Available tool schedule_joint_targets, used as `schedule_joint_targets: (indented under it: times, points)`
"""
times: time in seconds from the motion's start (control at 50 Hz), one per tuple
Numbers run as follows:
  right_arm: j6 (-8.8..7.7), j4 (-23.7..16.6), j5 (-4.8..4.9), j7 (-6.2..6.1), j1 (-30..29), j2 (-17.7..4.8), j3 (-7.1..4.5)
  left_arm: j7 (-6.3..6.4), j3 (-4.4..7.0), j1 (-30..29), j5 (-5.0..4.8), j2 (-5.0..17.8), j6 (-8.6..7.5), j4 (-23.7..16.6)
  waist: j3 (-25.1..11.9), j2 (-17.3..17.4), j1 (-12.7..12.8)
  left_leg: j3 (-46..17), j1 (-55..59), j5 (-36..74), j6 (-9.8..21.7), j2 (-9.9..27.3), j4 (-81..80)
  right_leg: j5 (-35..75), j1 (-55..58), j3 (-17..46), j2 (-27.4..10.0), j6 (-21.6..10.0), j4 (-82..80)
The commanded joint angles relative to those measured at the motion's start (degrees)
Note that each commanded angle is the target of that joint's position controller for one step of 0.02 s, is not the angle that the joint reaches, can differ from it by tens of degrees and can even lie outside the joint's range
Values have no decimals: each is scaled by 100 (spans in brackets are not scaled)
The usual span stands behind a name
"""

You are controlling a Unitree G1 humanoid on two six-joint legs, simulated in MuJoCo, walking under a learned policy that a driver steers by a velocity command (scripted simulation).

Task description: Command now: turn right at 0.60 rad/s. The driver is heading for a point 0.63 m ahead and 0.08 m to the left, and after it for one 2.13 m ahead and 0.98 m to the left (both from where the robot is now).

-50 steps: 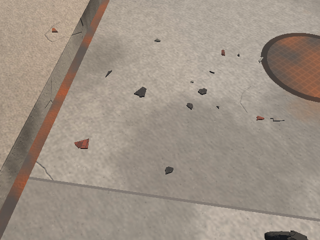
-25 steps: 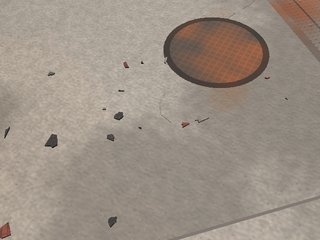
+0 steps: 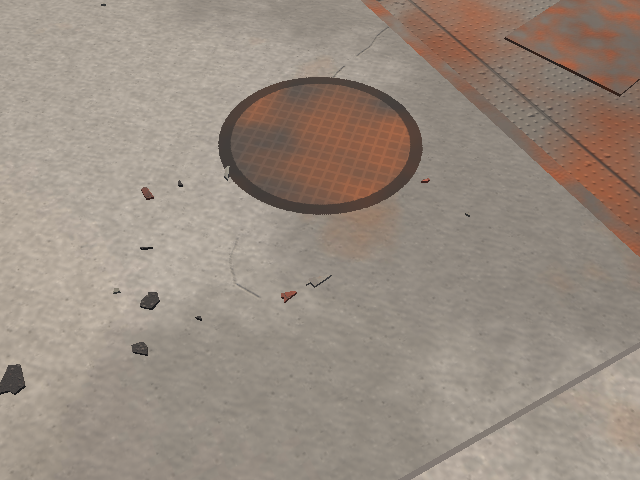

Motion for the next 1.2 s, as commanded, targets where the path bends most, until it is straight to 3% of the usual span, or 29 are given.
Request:
schedule_joint_targets:
  times: [0.02,0.04,0.06,0.08,0.1,0.14,0.24,0.32,0.36,0.42,0.44,0.46,0.48,0.5,0.54,0.58,0.68,0.76,0.8,0.84,0.86,0.88,0.9,0.92,0.94,0.96,1.0,1.1,1.2]
  points:
    - [-141,-159,-32,-117,840,-778,-189,25,147,-197,-115,640,-42,-380,-431,-141,-447,-337,1310,444,262,420,-1936,-1592,-235,1561,-970,-16,-304]
    - [-125,-351,-124,-150,588,-1354,-300,50,72,40,-194,298,-56,-465,-528,1076,-243,-1932,1655,-221,746,1921,-2448,-2570,-972,500,-190,353,1074]
    - [-108,-522,-205,-107,-15,-1451,-299,100,170,30,3,694,-87,-386,-52,1160,-178,-2520,757,526,1210,2589,-2564,-2692,-1429,-449,156,417,2363]
    - [-118,-502,-191,-67,55,-1044,-208,81,226,-50,114,895,-97,-356,-67,725,-124,-2103,388,1539,1361,2434,-2271,-2517,-980,-356,-224,463,3178]
    - [-142,-498,-135,-21,-157,-759,-123,43,215,124,99,801,-82,-259,-49,565,72,-1468,297,2183,1212,2007,-2069,-2220,-833,-348,-228,462,3568]
    - [-162,-544,-120,16,-234,-678,-94,-30,165,386,71,673,5,-96,-185,907,88,-730,651,3097,1041,1513,-1796,-1963,-906,-459,-174,547,4222]
    - [-199,-249,-111,53,577,-766,-122,-36,-15,-205,-28,437,85,-194,-285,967,-380,-539,1717,4216,1160,1531,-1428,-2085,-1068,-550,-334,768,3240]
    - [-168,1,-176,175,970,-967,-215,-88,-161,-578,32,384,52,-196,-140,1312,-676,-895,1515,482,1173,1480,-2087,-2359,-441,-1122,-553,566,1811]
    - [-124,118,-202,246,1045,-1028,-266,-87,-204,-678,24,381,-25,-175,148,1285,-657,-1029,1130,-84,1207,1536,-2251,-2481,30,-1384,-587,387,1118]
    - [-123,233,-98,276,893,-924,-283,11,-268,61,35,200,-248,198,186,794,-121,-721,110,82,948,1297,-1724,-1136,1856,-1545,-587,-14,-730]
    - [-183,164,-87,265,751,-661,-218,66,-230,549,63,409,-348,370,-63,377,102,-417,-747,-156,726,1090,-1154,-1260,2980,-892,-1107,-144,-841]
    - [-267,-136,-69,306,376,-134,-65,136,-117,1153,125,977,-413,439,-363,-949,397,465,-1912,-750,407,415,461,-2853,3795,1125,-2539,-505,-1393]
    - [-295,-347,-174,270,-101,-593,-165,135,20,1279,43,1393,-433,576,441,-944,520,700,-2731,-1011,366,235,1153,-2804,2960,2173,-3296,-1096,-1767]
    - [-301,-302,-183,294,-159,-841,-257,111,-65,1004,41,1040,-469,566,821,-373,303,367,-2770,-620,374,579,1628,-2712,2677,1787,-3079,-1204,-1712]
    - [-343,-37,-131,425,272,-746,-252,72,-189,483,11,607,-554,449,751,-515,-45,350,-2569,113,293,730,1803,-2165,2529,887,-2443,-867,-1864]
    - [-325,39,-225,515,290,-685,-250,72,-228,527,-1,489,-645,520,566,-556,-112,521,-2415,564,161,741,2035,-1026,2437,306,-2158,-802,-1870]
    - [-297,-268,-195,582,-491,-396,-136,44,-248,889,-35,478,-729,812,654,-445,-48,799,-2234,1305,-67,732,1326,581,1970,-399,-1967,-791,-1838]
    - [-281,-469,-163,570,-894,-365,-83,78,-231,1095,-28,655,-762,1006,698,-448,-18,908,-1518,1559,171,583,300,1388,1931,-530,-2172,-685,-1777]
    - [-289,-428,-167,506,-660,-441,-115,107,-226,1002,-25,746,-762,1053,574,-406,-202,971,-987,1377,382,419,38,2408,2095,-624,-2276,-572,-1401]
    - [-334,-100,-165,389,374,-622,-220,124,-203,916,9,850,-735,1098,-53,-312,-704,1070,320,1140,581,65,-314,4072,2173,-866,-2158,-381,34]
    - [-393,213,-216,315,1311,-782,-298,119,-222,927,7,812,-723,1104,-598,-106,-1083,954,1620,1150,709,139,-579,3677,1627,-1076,-1896,-278,1308]
    - [-446,335,-357,234,2093,-1345,-431,80,-355,1215,-88,357,-734,930,-1375,749,-1190,-893,3178,-281,1071,1626,-907,1543,188,-1309,-1427,-124,3243]
    - [-442,416,-292,296,2227,-1665,-472,50,-371,1579,-115,96,-736,913,-1845,1711,-952,-3599,3616,-684,1590,2788,-1949,-2580,-1064,-1084,-416,-37,4739]
    - [-427,405,-133,325,1616,-1314,-398,50,-244,1021,9,555,-720,870,-1013,911,-752,-3405,2786,-1015,1457,2494,-2174,-2200,-1436,-594,-813,-186,5148]
    - [-445,289,-92,345,990,-941,-299,-2,-227,737,1,578,-744,786,-340,560,-522,-2477,1927,-754,1363,2335,-2247,-1595,-1439,-736,-1122,-234,4953]
    - [-488,275,-113,366,699,-683,-221,-37,-260,591,-2,432,-751,777,-81,398,-392,-1834,1397,-130,1235,2036,-2417,-1268,-1265,-837,-1335,-238,4616]
    - [-570,405,-97,358,635,-455,-132,-91,-297,767,96,245,-622,873,45,579,-139,-1006,800,818,1083,1662,-2604,-1104,-804,-962,-1519,-129,4240]
    - [-709,770,-59,357,1227,-501,-133,-180,-318,-17,112,125,-478,644,354,465,-171,-365,864,1476,1217,1508,-3032,-438,-1560,-1257,-1708,137,3527]
    - [-723,1025,-32,338,1665,-449,-91,-214,-397,-1177,77,-41,-525,255,475,416,-418,163,1193,2497,1091,1270,-2977,491,-1694,-1569,-1598,305,1914]
Keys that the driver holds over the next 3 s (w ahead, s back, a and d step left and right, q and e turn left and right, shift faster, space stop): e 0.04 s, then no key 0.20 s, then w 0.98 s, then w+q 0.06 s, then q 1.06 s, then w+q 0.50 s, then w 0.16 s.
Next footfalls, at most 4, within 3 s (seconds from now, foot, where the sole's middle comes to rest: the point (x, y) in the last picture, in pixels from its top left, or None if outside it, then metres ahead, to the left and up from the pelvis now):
0.02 left None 0.04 0.11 -0.77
0.44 right None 0.00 -0.09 -0.77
0.86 left None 0.35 0.08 -0.77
1.40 right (407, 406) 0.64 -0.14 -0.77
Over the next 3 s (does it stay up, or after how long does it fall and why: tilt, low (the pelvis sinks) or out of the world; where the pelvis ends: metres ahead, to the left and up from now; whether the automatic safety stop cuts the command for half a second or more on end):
stays up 0.66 0.14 0.00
